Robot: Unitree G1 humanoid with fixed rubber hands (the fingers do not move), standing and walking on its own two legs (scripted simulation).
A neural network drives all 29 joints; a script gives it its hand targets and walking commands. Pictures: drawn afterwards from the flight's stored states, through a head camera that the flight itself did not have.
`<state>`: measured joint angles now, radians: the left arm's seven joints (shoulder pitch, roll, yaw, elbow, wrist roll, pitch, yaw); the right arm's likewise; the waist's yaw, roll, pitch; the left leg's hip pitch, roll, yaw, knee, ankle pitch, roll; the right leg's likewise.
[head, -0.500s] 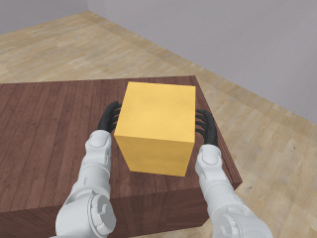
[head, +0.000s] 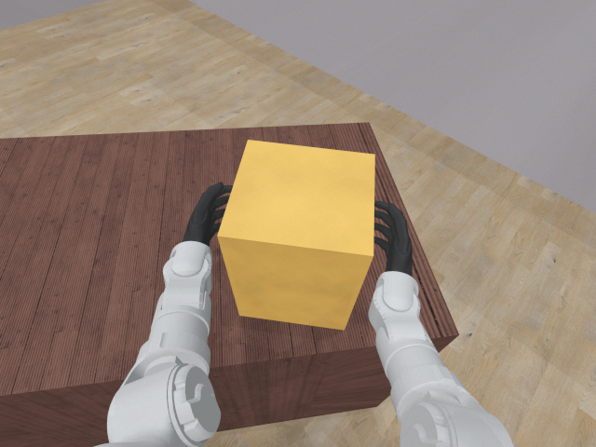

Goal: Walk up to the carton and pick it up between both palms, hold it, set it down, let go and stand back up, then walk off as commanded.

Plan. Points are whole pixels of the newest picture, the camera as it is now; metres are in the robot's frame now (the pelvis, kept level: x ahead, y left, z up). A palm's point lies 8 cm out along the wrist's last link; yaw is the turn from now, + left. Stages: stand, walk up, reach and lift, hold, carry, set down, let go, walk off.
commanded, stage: set down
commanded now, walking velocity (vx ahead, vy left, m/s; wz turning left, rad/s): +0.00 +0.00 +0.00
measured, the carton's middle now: (300, 243) +0.42 +0.00 -0.01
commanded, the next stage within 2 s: none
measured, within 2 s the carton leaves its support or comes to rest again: rests again in 0.34 s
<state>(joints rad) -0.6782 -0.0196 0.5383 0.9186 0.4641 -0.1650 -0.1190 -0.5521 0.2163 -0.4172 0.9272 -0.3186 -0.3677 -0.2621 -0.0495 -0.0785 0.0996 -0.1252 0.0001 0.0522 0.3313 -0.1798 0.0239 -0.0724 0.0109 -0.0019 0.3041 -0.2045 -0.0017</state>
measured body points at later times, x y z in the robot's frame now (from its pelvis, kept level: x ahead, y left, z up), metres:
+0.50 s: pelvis +0.01 +0.02 +0.00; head +0.05 +0.07 +0.44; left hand +0.41 +0.18 +0.01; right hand +0.35 -0.10 -0.01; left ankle +0.00 +0.10 -0.75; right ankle -0.03 -0.11 -0.75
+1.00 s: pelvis -0.03 +0.02 -0.01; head -0.03 +0.07 +0.44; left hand +0.36 +0.21 +0.02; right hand +0.32 -0.15 +0.01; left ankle +0.00 +0.10 -0.75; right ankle -0.03 -0.11 -0.75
